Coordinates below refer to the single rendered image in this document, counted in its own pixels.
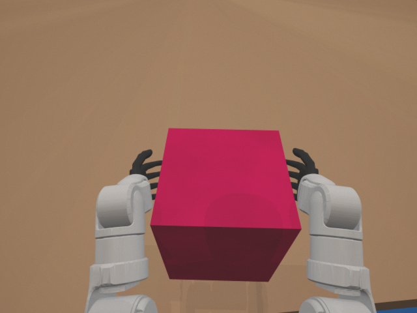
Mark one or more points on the left robot forearm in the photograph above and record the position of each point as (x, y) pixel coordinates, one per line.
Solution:
(120, 261)

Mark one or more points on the left robot upper arm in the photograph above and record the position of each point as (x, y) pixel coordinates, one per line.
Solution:
(124, 304)

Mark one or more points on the carton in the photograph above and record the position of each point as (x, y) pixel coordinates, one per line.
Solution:
(224, 206)

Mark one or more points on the right robot upper arm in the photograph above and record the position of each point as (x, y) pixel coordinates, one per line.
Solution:
(332, 305)

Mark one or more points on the left robot hand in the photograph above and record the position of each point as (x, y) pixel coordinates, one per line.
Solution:
(139, 168)

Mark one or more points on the right robot hand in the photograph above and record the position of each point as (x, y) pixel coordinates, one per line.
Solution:
(308, 168)

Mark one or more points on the right robot forearm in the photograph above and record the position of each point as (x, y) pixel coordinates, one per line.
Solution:
(336, 259)

